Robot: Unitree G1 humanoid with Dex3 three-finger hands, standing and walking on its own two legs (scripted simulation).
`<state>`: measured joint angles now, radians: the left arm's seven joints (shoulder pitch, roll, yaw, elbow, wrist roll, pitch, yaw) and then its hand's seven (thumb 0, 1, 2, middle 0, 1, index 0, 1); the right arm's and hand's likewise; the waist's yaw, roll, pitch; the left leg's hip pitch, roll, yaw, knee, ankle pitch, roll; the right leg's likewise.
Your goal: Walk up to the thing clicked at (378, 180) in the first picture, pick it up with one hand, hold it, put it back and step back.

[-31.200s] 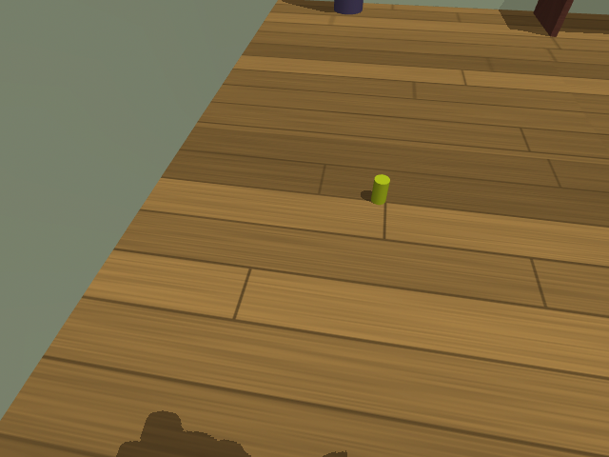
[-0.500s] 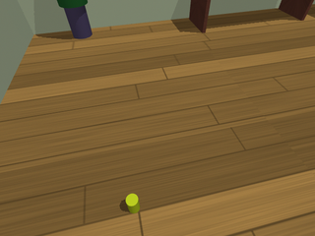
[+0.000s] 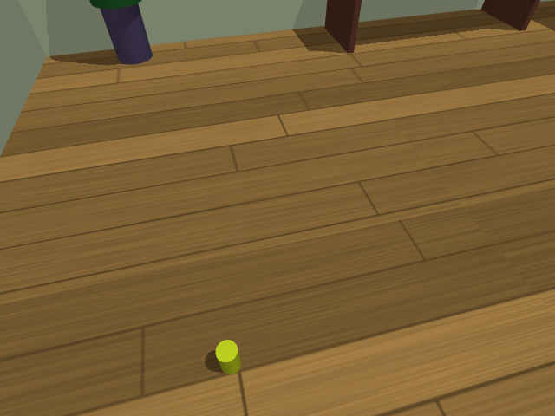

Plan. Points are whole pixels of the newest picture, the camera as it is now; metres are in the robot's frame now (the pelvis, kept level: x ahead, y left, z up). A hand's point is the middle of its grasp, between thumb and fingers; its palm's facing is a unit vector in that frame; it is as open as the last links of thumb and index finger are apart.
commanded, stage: stand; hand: left
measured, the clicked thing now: (228, 357) +0.44 +0.18 -0.72
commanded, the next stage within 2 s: step back in 0.96 s
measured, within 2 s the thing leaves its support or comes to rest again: neither
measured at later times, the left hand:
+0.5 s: hand out of the picture +0.10 +0.24 -0.16, palm faces -0.02 -0.94 -0.34, open 7.4 cm
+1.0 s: hand out of the picture +0.10 +0.25 -0.16, palm faces -0.02 -0.94 -0.34, open 7.4 cm
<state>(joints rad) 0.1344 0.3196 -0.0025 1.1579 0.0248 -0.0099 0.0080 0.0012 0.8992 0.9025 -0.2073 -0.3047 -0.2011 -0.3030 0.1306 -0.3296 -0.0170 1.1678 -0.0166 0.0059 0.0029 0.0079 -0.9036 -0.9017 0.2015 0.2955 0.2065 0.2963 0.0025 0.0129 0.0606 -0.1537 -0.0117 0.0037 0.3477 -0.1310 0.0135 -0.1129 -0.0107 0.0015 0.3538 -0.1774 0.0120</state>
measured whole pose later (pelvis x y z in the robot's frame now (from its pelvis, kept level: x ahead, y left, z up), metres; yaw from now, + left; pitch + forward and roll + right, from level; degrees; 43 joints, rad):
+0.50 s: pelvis +0.02 +0.00 +0.00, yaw +0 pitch -3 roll +0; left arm 0.10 0.32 0.00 1.15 0.02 -0.01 0.01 0.00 0.90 0.90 -0.21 -0.30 -0.20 -0.30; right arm 0.10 -0.34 -0.01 1.16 -0.01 -0.01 0.00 0.01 -0.90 -0.90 0.20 0.30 0.21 0.30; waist 0.00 0.01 0.05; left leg -0.12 -0.01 0.01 0.32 -0.15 0.01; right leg -0.08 -0.01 0.01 0.31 -0.19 0.01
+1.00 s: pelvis +0.03 +0.00 +0.00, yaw -1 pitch -2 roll +0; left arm 0.11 0.33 0.01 1.12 0.01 0.00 0.00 0.00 0.90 0.90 -0.21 -0.30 -0.20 -0.30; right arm 0.09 -0.34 -0.02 1.15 -0.01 0.00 0.01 0.01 -0.90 -0.90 0.20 0.30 0.21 0.30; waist 0.00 0.01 0.06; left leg -0.14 -0.01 0.01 0.34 -0.16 0.01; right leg -0.10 -0.01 0.01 0.34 -0.20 0.01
